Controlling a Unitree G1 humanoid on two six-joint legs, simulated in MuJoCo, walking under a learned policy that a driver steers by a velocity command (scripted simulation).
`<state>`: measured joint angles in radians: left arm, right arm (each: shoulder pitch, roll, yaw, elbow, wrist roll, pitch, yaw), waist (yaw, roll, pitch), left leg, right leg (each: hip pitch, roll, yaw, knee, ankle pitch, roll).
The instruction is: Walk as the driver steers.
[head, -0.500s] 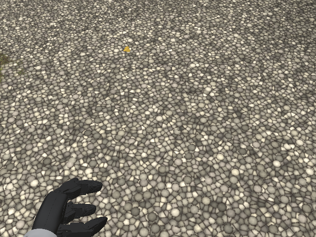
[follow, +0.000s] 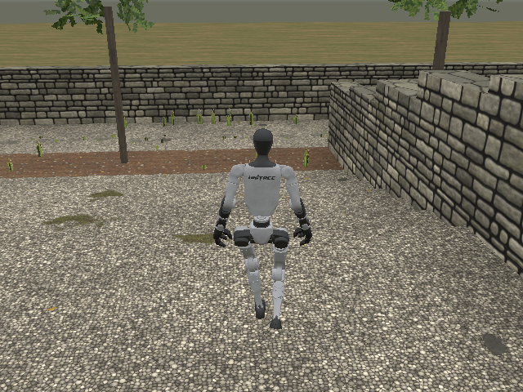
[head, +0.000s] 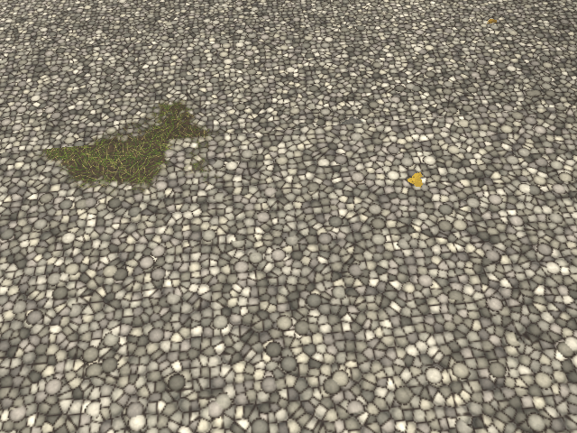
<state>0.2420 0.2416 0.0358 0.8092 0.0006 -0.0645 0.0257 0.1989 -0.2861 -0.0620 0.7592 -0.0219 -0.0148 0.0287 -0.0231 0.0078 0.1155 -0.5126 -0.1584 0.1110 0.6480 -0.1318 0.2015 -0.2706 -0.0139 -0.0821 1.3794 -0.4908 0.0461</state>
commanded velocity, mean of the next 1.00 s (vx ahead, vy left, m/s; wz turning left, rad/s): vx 0.06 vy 0.00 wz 0.51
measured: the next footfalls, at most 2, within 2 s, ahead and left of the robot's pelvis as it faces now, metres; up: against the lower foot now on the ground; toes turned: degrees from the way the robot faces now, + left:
right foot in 0.48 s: +0.24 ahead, -0.16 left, +0.00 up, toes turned +33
left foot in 0.88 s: +0.08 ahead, -0.02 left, +0.00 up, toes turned +24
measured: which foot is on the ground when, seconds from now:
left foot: down 0.00-0.48, up 0.50-0.86, down 0.88-1.00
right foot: up 0.00-0.46, down 0.48-1.00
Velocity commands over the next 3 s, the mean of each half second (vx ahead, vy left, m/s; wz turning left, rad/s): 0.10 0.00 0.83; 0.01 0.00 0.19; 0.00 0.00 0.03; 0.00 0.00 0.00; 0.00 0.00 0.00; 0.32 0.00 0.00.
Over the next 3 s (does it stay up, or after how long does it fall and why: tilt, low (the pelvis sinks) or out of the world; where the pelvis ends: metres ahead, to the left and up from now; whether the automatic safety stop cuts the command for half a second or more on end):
stays up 0.25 -0.09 0.03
